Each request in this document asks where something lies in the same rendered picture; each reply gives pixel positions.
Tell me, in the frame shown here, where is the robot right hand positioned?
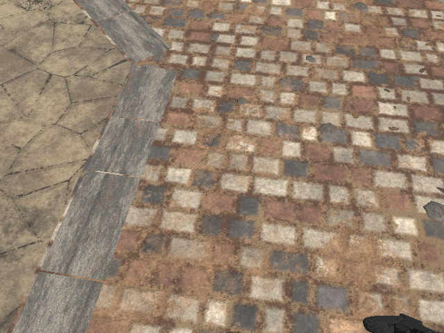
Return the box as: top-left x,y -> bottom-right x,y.
363,314 -> 440,333

